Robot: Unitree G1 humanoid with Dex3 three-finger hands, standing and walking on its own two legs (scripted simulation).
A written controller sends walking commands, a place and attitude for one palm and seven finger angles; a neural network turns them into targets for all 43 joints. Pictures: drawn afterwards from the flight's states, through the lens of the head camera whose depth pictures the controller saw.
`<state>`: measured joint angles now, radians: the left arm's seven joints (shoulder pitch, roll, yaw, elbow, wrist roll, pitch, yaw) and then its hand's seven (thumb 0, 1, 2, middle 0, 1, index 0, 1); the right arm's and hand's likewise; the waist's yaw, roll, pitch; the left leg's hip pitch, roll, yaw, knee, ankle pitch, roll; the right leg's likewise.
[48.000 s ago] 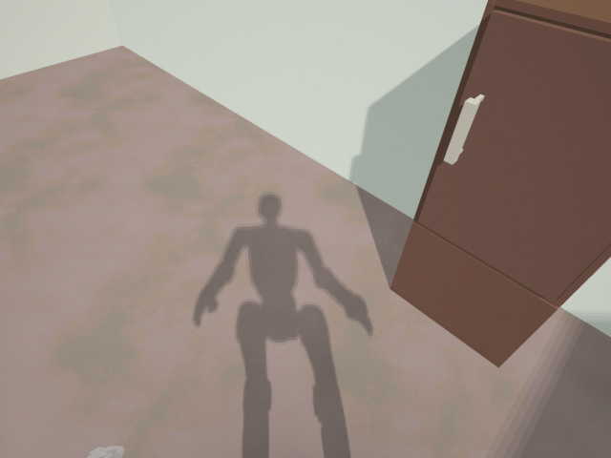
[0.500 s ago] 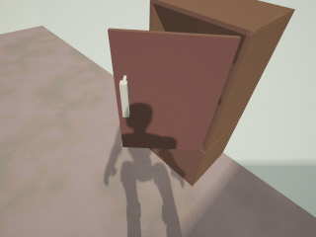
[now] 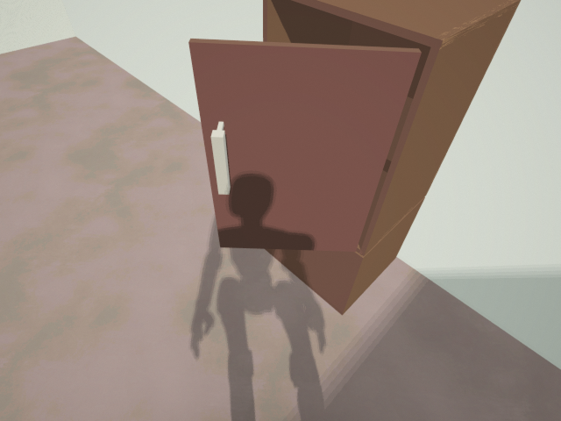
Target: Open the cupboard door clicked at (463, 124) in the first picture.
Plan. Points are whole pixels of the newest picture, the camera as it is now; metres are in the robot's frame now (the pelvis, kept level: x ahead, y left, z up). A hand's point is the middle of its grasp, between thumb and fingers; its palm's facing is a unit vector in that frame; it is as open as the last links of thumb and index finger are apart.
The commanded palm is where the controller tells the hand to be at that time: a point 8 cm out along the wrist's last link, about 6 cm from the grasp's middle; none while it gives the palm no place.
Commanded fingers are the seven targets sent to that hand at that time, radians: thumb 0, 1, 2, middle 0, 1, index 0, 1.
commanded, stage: come to a stop and stand still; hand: left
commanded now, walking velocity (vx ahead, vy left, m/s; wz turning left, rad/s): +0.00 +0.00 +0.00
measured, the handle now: (222, 158) +0.63 +0.17 +0.01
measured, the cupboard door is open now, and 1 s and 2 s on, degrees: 44 44 44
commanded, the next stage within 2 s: look again from close up in 0.62 s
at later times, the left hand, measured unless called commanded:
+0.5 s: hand out of the picture -0.04 +0.12 -0.18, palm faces +0.04 -0.99 -0.15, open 7.3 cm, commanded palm none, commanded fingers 0.00 0.90 0.90 -0.20 -0.30 -0.20 -0.30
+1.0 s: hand out of the picture -0.03 +0.12 -0.18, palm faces +0.04 -0.99 -0.15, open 7.3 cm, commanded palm none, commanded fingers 0.00 0.90 0.90 -0.20 -0.30 -0.20 -0.30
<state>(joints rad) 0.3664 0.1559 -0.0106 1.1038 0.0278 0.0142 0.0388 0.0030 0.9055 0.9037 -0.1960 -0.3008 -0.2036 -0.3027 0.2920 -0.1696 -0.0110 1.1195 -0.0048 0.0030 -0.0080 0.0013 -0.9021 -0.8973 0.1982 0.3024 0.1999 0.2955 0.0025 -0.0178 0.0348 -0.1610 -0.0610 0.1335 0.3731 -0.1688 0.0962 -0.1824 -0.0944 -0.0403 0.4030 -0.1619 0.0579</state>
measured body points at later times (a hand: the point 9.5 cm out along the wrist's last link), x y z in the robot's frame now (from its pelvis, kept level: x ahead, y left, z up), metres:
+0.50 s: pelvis -0.01 -0.03 +0.00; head -0.02 -0.02 +0.45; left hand -0.04 +0.17 -0.17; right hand -0.03 -0.24 -0.16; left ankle +0.03 +0.05 -0.74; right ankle +0.04 -0.16 -0.74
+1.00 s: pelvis -0.01 -0.03 +0.00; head -0.01 -0.02 +0.45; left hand -0.03 +0.17 -0.17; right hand -0.03 -0.23 -0.16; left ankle +0.03 +0.05 -0.74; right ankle +0.04 -0.16 -0.74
